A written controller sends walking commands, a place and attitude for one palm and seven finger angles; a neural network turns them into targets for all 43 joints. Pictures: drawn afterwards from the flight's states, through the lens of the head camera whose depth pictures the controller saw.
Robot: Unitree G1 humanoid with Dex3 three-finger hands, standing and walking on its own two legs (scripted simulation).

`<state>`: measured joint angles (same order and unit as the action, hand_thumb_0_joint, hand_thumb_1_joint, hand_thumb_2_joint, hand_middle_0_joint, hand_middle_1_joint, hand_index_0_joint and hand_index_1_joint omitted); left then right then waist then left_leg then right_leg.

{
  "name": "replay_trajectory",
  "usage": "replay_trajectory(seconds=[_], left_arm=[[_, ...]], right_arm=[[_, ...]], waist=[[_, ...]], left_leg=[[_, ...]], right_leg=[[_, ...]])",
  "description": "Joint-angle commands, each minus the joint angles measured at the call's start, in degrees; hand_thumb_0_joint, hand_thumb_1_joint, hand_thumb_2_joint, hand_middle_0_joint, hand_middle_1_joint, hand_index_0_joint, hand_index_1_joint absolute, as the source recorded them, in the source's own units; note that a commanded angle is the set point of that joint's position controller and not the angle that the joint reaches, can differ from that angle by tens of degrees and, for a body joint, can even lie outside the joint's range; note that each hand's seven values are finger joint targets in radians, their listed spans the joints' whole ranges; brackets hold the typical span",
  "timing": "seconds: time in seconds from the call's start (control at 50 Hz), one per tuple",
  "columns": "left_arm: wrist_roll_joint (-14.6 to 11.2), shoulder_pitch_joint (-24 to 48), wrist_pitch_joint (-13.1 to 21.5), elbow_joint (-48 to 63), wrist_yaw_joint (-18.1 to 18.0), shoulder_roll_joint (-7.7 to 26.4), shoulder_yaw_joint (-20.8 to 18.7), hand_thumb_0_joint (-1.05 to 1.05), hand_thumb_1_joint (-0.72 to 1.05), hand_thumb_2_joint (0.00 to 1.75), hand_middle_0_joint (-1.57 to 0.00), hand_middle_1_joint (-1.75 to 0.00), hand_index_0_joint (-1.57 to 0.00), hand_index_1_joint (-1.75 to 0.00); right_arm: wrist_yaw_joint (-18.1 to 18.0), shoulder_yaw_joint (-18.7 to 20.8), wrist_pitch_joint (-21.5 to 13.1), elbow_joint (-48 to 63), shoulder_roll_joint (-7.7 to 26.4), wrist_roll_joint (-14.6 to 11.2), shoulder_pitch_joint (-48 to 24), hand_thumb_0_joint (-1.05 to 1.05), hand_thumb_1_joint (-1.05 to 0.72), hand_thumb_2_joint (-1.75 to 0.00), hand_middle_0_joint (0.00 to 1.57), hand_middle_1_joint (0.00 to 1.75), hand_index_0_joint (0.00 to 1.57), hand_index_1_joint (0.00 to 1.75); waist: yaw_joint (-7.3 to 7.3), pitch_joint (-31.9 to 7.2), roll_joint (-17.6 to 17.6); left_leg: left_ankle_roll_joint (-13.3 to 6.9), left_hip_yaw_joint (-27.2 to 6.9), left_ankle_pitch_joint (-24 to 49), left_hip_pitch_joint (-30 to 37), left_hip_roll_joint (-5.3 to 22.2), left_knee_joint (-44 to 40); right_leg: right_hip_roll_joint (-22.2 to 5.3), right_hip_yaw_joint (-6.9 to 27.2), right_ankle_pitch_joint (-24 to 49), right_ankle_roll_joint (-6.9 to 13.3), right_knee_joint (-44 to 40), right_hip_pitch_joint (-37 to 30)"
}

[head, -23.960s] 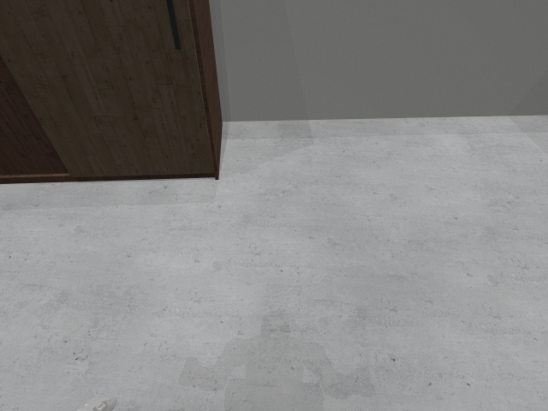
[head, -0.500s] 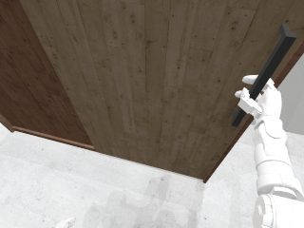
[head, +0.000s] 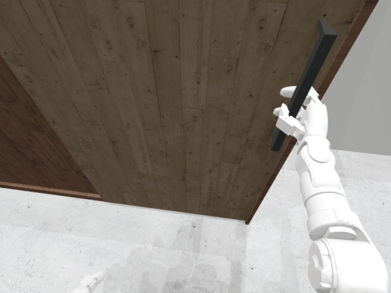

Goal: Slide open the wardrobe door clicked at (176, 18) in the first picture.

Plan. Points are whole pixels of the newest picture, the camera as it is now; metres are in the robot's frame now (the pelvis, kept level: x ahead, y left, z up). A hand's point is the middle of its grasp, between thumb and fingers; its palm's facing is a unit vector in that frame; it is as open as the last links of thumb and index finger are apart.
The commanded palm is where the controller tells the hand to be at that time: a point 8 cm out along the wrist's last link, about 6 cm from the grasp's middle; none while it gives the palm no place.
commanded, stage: tug the door sideways, standing still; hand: right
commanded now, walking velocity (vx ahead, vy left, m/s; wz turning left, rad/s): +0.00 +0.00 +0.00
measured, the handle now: (294, 97) +0.51 -0.16 +0.13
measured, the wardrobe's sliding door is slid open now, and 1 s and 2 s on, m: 0.00 0.00 0.07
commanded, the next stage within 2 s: step sideways, sliding the door along in 0.60 s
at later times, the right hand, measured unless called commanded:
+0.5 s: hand (279, 119) +0.45 -0.13 +0.11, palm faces +0.15 +0.99 -0.04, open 5.7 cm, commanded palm +0.43 -0.12 +0.12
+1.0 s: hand (280, 119) +0.45 -0.13 +0.11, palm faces +0.17 +0.98 -0.14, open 5.8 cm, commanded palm +0.43 -0.13 +0.12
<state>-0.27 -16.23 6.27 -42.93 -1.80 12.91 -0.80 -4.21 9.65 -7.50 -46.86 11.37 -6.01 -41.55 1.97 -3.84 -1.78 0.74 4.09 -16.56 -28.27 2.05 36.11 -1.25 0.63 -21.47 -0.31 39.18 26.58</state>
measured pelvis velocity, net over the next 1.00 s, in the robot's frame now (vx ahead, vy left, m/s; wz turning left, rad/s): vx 0.01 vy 0.03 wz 0.03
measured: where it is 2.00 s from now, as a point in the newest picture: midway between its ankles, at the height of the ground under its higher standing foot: outside the picture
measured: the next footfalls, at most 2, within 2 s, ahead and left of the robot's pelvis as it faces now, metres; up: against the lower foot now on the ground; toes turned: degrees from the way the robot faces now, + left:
left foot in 1.44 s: +0.14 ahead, +0.24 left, +0.00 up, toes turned -3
right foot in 1.60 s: +0.07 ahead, -0.02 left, +0.00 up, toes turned -19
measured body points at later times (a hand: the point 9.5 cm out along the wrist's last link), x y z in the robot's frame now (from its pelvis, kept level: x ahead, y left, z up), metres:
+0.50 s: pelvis -0.02 +0.00 -0.01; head +0.04 +0.00 +0.44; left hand +0.04 +0.26 -0.13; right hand +0.44 -0.18 +0.12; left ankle +0.01 +0.13 -0.72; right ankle -0.02 -0.12 -0.72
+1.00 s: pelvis +0.01 +0.03 -0.01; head +0.05 +0.04 +0.44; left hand +0.11 +0.27 -0.13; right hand +0.44 -0.18 +0.12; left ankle +0.01 +0.13 -0.72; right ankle -0.02 -0.12 -0.72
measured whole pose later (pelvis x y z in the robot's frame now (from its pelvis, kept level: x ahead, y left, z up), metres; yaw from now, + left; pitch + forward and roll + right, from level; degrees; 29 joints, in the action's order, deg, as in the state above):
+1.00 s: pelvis +0.01 +0.03 -0.01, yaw +1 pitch +2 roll +0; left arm -1.0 -15.1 5.1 -41.1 -5.4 12.9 0.6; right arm -6.5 4.9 -5.3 -47.3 16.0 -7.4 -42.1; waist -1.2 3.3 -2.3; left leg -1.5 3.4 -20.8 -22.3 -0.2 41.0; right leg -3.5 0.0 -24.5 -2.2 41.0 18.4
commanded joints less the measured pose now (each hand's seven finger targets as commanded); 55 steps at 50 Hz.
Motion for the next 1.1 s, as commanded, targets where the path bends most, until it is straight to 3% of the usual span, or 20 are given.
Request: replay_trajectory(seconds=[0.0, 0.12, 0.2, 0.6, 0.66, 0.68, 0.7, 0.72, 0.74, 0.76, 0.78, 0.82, 0.88, 0.94, 0.98, 1.0, 1.02, 1.04, 1.06, 1.08], left_arm=[[-0.3, -4.8, 2.6, 3.5, -0.3, 8.0, -2.7, 0.00, 0.90, 0.90, -0.20, -0.30, -0.20, -0.30], [0.0, -5.3, 4.5, 2.3, 0.2, 8.2, -2.7, 0.00, 0.90, 0.90, -0.20, -0.30, -0.20, -0.30], [0.0, -5.3, 6.0, 1.7, 0.5, 7.9, -2.5, 0.00, 0.90, 0.90, -0.20, -0.30, -0.20, -0.30], [-0.1, -6.0, 8.4, 0.5, 0.8, 8.1, -2.5, 0.00, 0.90, 0.90, -0.20, -0.30, -0.20, -0.30], [-0.1, -6.2, 8.4, 0.8, 0.8, 8.4, -2.6, 0.00, 0.90, 0.90, -0.20, -0.30, -0.20, -0.30], [-0.2, -5.8, 8.3, 1.1, 0.8, 8.4, -2.5, 0.00, 0.90, 0.90, -0.20, -0.30, -0.20, -0.30], [-1.1, -4.8, 5.4, 3.2, -1.4, 12.2, -3.1, 0.00, 0.90, 0.90, -0.20, -0.30, -0.20, -0.30], [-1.3, -4.0, 4.1, 4.1, -2.4, 11.1, -2.4, 0.00, 0.90, 0.90, -0.20, -0.30, -0.20, -0.30], [-1.2, -3.3, 3.5, 4.5, -2.8, 9.4, -1.8, 0.00, 0.90, 0.90, -0.20, -0.30, -0.20, -0.30], [-1.7, -1.0, 3.6, 6.3, -3.0, 7.8, -1.1, 0.00, 0.90, 0.90, -0.20, -0.30, -0.20, -0.30], [-1.8, -0.2, 3.4, 7.1, -3.6, 7.9, -1.3, 0.00, 0.90, 0.90, -0.20, -0.30, -0.20, -0.30], [-1.6, -0.3, 2.4, 7.1, -4.5, 9.9, -2.2, 0.00, 0.90, 0.90, -0.20, -0.30, -0.20, -0.30], [-1.1, 1.3, 1.1, 7.9, -4.8, 9.4, -1.8, 0.00, 0.90, 0.90, -0.20, -0.30, -0.20, -0.30], [-0.9, 2.1, 0.2, 8.1, -4.3, 9.4, -1.6, 0.00, 0.90, 0.90, -0.20, -0.30, -0.20, -0.30], [-1.0, 2.8, -0.3, 8.6, -3.7, 9.3, -1.4, 0.00, 0.90, 0.90, -0.20, -0.30, -0.20, -0.30], [-1.3, 3.1, -0.6, 8.9, -3.5, 9.3, -1.4, 0.00, 0.90, 0.90, -0.20, -0.30, -0.20, -0.30], [-2.1, 2.9, -0.7, 9.3, -3.6, 9.0, -1.4, 0.00, 0.90, 0.90, -0.20, -0.30, -0.20, -0.30], [-2.5, 3.9, -0.7, 9.1, -4.1, 8.7, -1.8, 0.00, 0.90, 0.90, -0.20, -0.30, -0.20, -0.30], [-2.6, 5.5, -0.5, 9.3, -4.5, 8.3, -1.8, 0.00, 0.90, 0.90, -0.20, -0.30, -0.20, -0.30], [-2.7, 6.1, -0.3, 9.4, -4.7, 7.4, -1.2, 0.00, 0.90, 0.90, -0.20, -0.30, -0.20, -0.30]], right_arm=[[2.5, -7.8, -5.9, 10.6, -2.8, 0.7, -33.9, 0.00, -0.90, -0.90, 0.45, 1.40, 0.45, 1.40], [2.0, -10.9, -8.7, 9.4, -5.7, 0.9, -39.4, 0.00, -0.90, -0.90, 0.45, 1.40, 0.45, 1.40], [1.8, -13.7, -9.4, 7.4, -9.3, 0.5, -40.5, 0.00, -0.90, -0.90, 0.45, 1.40, 0.45, 1.40], [2.1, -14.0, -10.9, 6.9, -9.0, -0.2, -42.3, 0.00, -0.90, -0.90, 0.45, 1.40, 0.45, 1.40], [2.2, -13.7, -10.7, 7.4, -8.5, -0.4, -42.0, 0.00, -0.90, -0.90, 0.45, 1.40, 0.45, 1.40], [2.3, -13.4, -10.7, 9.4, -7.7, -0.6, -43.8, 0.00, -0.90, -0.90, 0.45, 1.40, 0.45, 1.40], [0.0, 2.2, -9.4, 7.2, 19.3, 3.7, -38.2, 0.00, -0.90, -0.90, 0.45, 1.40, 0.45, 1.40], [-0.3, 0.6, -8.5, 8.2, 18.8, 4.2, -39.1, 0.00, -0.90, -0.90, 0.45, 1.40, 0.45, 1.40], [0.1, -5.8, -7.9, 8.5, 9.5, 3.4, -38.1, 0.00, -0.90, -0.90, 0.45, 1.40, 0.45, 1.40], [1.1, -11.5, -7.3, 12.1, 1.7, 2.5, -38.5, 0.00, -0.90, -0.90, 0.45, 1.40, 0.45, 1.40], [1.4, -12.0, -6.6, 13.9, 0.6, 1.8, -36.8, 0.00, -0.90, -0.90, 0.45, 1.40, 0.45, 1.40], [1.0, -9.1, -5.1, 13.0, 4.9, 1.5, -33.5, 0.00, -0.90, -0.90, 0.45, 1.40, 0.45, 1.40], [1.4, -11.1, -3.6, 15.9, 2.3, 0.3, -34.5, 0.00, -0.90, -0.90, 0.45, 1.40, 0.45, 1.40], [1.5, -11.1, -2.5, 18.2, 2.8, 0.4, -34.0, 0.00, -0.90, -0.90, 0.45, 1.40, 0.45, 1.40], [1.6, -12.4, -1.9, 19.6, 1.3, 0.5, -32.3, 0.00, -0.90, -0.90, 0.45, 1.40, 0.45, 1.40], [1.5, -12.5, -1.5, 19.8, 1.4, 0.8, -31.1, 0.00, -0.90, -0.90, 0.45, 1.40, 0.45, 1.40], [1.2, -12.8, -1.0, 22.0, 1.5, 1.1, -30.7, 0.00, -0.90, -0.90, 0.45, 1.40, 0.45, 1.40], [0.7, -11.0, -0.4, 20.8, 3.4, 1.3, -28.9, 0.00, -0.90, -0.90, 0.45, 1.40, 0.45, 1.40], [0.6, -11.3, 0.0, 20.3, 2.6, 1.4, -28.2, 0.00, -0.90, -0.90, 0.45, 1.40, 0.45, 1.40], [0.8, -12.9, 0.2, 20.9, 0.6, 1.6, -28.4, 0.00, -0.90, -0.90, 0.45, 1.40, 0.45, 1.40]], waist=[[5.90, -21.2, 0.4], [6.94, -21.6, -2.1], [7.77, -20.1, -1.0], [7.48, -21.0, -2.0], [7.37, -21.9, -0.1], [7.29, -23.0, -1.2], [0.39, -21.8, 1.9], [1.87, -21.0, 0.6], [2.86, -18.7, 2.5], [2.80, -18.8, -1.1], [2.50, -19.0, -2.9], [1.71, -18.2, -5.1], [1.73, -15.5, -7.9], [1.88, -14.2, -9.9], [1.48, -14.5, -7.8], [1.10, -15.6, -4.3], [1.08, -19.4, 2.5], [0.25, -19.9, 11.1], [-0.59, -18.6, 15.1], [-0.80, -16.7, 14.5]], left_leg=[[-1.7, -0.3, 19.3, 5.0, -3.4, -0.3], [-2.1, -0.2, 15.0, 2.3, -3.5, 0.1], [-2.1, 0.2, 12.0, 0.5, -3.8, -0.1], [-2.1, 0.4, 13.9, 0.4, -3.8, 0.6], [-2.0, 0.4, 15.2, 1.3, -3.8, 0.8], [-2.0, 0.2, 15.6, 1.8, -3.8, 0.6], [-1.6, -1.7, 14.1, 10.3, 0.1, -0.4], [-1.7, -1.6, 15.8, 11.9, 0.5, -1.4], [-1.2, -0.4, 15.8, 12.4, 0.6, -1.0], [-1.3, -0.1, 12.9, 12.3, 0.4, -0.1], [-1.3, 0.2, 10.5, 11.3, -0.2, 1.5], [-1.1, 0.6, 6.6, 7.3, -1.7, 4.9], [-1.2, -0.6, 0.4, 3.6, -2.8, 7.5], [-1.8, -1.4, 1.4, 3.9, -2.4, 5.5], [-2.6, -2.0, 10.0, 11.0, -1.0, -0.2], [-3.7, -3.6, 20.1, 18.1, 1.3, -3.9], [-5.8, -6.5, 33.8, 27.0, 5.5, -5.3], [-9.2, -10.7, 49.3, 34.3, 10.4, -4.6], [-11.8, -13.6, 60.7, 37.9, 13.8, -5.1], [-11.4, -13.6, 62.6, 38.6, 14.8, -5.1]], right_leg=[[0.5, 1.5, 26.9, -1.1, -1.8, -12.8], [0.8, 2.6, 22.3, -1.1, -1.6, -12.8], [0.8, 2.8, 17.7, -1.0, -1.8, -11.7], [1.2, 2.9, 20.7, -1.1, -1.4, -12.6], [1.3, 2.9, 21.8, -1.0, -1.2, -12.7], [1.4, 2.7, 21.7, -0.9, -1.3, -13.4], [-2.9, 2.2, 20.3, 2.2, -2.8, -10.4], [-2.5, 0.8, 17.7, 2.1, -4.9, -9.9], [-3.0, 0.7, 16.8, 2.3, -5.6, -9.3], [-4.4, 0.9, 15.6, 2.3, -6.6, -11.2], [-6.1, 2.3, 15.9, 3.1, -6.7, -14.2], [-9.6, 7.2, 18.5, 4.9, -7.3, -18.3], [-14.9, 12.6, 34.7, 7.8, -7.3, -25.0], [-15.5, 10.9, 51.7, 6.9, -4.4, -28.6], [-14.2, 7.2, 53.4, 4.8, -1.6, -25.0], [-12.4, 3.9, 48.8, 3.2, 1.4, -19.7], [-8.8, -0.7, 41.6, 1.2, 6.6, -13.9], [-4.5, -2.9, 22.0, -0.6, 12.8, -6.8], [-0.7, -2.9, -1.4, -1.0, 16.3, -1.1], [-0.4, -2.7, -10.1, -0.4, 15.7, 1.7]])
